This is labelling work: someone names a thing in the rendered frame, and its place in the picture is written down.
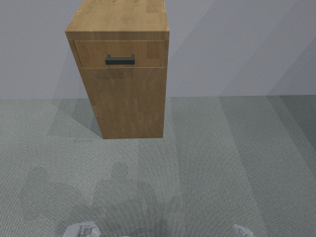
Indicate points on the left robot hand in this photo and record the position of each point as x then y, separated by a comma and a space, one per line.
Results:
88, 229

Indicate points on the drawer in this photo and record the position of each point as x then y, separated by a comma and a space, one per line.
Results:
93, 53

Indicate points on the right robot hand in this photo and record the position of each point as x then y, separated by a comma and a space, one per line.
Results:
242, 231

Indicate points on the handle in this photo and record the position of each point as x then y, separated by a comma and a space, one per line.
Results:
120, 60

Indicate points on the cabinet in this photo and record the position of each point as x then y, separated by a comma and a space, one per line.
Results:
128, 102

